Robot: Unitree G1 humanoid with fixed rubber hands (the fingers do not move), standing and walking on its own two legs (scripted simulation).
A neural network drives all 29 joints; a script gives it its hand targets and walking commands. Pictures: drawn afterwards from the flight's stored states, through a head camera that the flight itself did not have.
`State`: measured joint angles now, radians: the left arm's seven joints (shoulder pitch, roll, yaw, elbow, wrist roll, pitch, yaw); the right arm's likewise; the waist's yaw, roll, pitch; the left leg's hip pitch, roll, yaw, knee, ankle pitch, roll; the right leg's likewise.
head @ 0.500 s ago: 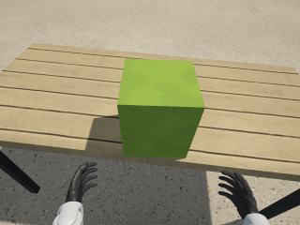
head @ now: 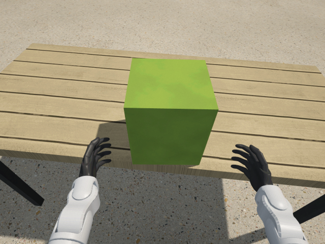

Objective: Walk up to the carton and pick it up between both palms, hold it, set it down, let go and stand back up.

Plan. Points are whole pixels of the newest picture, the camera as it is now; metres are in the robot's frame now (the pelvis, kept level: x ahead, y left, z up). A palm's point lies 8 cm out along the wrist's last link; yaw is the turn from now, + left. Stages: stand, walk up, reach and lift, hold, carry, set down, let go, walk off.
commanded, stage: reach and lift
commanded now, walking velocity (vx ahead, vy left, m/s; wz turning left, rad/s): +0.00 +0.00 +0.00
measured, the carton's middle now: (167, 114) +0.45 +0.01 +0.04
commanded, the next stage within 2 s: none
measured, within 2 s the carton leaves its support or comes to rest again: neither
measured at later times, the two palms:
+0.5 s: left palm (87, 133) +0.33 +0.20 +0.09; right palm (259, 137) +0.35 -0.22 +0.08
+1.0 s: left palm (87, 97) +0.39 +0.21 +0.15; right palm (260, 102) +0.42 -0.22 +0.14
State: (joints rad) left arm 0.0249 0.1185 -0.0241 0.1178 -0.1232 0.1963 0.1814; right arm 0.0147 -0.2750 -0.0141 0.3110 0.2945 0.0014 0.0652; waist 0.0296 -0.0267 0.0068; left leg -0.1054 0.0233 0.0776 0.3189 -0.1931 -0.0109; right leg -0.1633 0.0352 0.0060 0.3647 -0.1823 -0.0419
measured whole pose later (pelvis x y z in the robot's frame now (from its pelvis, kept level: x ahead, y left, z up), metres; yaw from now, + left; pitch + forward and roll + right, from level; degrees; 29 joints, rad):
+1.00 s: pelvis -0.01 +0.00 +0.00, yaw +0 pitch +9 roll +0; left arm -0.71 0.26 0.13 0.42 -0.22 0.60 0.13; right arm -0.74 -0.44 0.01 0.66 0.39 0.32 0.01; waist 0.04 0.00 -0.10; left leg -0.33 0.03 0.05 0.36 -0.18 -0.02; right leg -0.37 0.05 0.00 0.36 -0.14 -0.05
